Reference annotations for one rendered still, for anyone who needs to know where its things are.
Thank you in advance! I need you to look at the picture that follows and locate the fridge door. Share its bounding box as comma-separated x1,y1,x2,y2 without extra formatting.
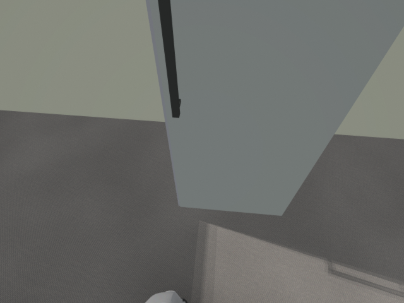
150,0,404,216

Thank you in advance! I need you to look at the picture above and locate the handle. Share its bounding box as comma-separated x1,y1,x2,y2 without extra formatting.
158,0,181,118

